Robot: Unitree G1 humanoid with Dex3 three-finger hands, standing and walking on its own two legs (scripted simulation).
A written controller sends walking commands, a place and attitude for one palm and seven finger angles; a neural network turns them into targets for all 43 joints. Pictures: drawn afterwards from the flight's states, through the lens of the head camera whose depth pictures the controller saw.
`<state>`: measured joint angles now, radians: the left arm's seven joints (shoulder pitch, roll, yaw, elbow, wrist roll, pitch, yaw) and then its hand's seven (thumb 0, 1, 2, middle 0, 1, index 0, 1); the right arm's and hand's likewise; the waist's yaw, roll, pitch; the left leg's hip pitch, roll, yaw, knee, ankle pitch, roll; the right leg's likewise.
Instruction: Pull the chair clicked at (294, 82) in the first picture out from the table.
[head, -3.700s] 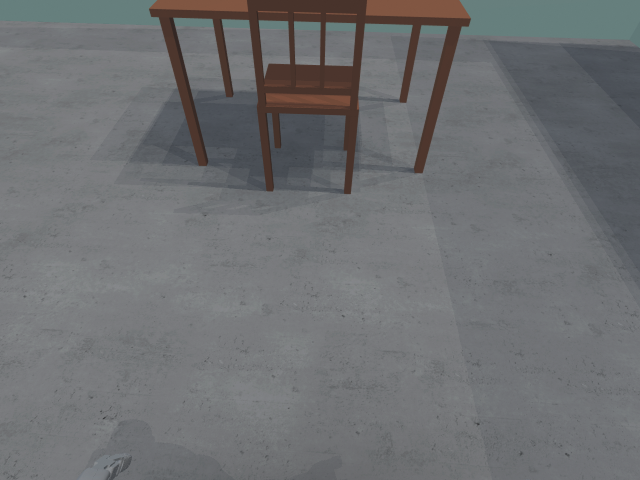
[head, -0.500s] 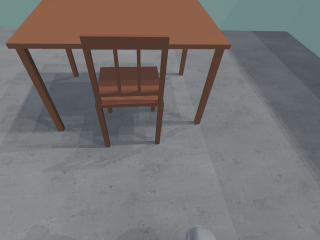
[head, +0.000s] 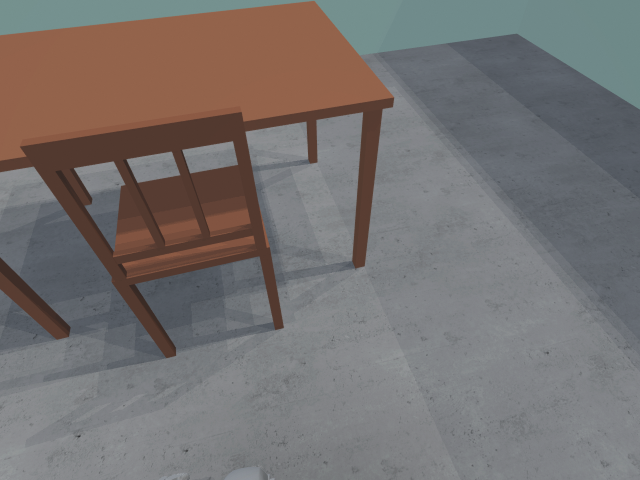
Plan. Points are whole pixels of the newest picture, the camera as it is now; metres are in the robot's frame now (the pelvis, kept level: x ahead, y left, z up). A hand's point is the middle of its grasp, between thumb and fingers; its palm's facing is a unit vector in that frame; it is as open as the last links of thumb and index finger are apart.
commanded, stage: turn to face it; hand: left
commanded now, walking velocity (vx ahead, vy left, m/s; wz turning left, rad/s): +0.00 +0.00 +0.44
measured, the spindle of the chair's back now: (142, 205) +0.68 +0.41 -0.11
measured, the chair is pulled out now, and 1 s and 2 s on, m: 0.00 0.00 0.00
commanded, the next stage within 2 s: take the last steps up to it in 0.44 s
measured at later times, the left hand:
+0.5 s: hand out of the picture +0.03 +0.22 -0.17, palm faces +0.24 -0.94 -0.24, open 7.4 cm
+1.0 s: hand out of the picture -0.04 +0.16 -0.17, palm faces +0.41 -0.90 -0.15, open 7.4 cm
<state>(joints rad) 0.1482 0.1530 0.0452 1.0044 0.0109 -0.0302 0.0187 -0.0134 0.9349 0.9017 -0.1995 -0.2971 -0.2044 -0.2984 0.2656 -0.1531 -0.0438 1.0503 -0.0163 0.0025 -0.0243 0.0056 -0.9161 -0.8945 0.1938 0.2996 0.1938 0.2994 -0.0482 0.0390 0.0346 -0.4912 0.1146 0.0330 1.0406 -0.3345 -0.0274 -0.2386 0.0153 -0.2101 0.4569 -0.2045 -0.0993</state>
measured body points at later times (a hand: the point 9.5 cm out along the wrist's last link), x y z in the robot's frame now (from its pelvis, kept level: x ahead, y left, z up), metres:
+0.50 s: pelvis +0.04 +0.02 +0.00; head +0.07 +0.02 +0.45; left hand +0.02 +0.27 -0.15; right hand +0.14 -0.20 -0.15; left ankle +0.04 +0.12 -0.74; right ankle +0.04 -0.12 -0.70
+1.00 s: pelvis +0.08 +0.04 +0.00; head +0.09 +0.05 +0.45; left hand -0.06 +0.21 -0.15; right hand +0.21 -0.18 -0.15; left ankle +0.07 +0.15 -0.73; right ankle +0.06 -0.12 -0.74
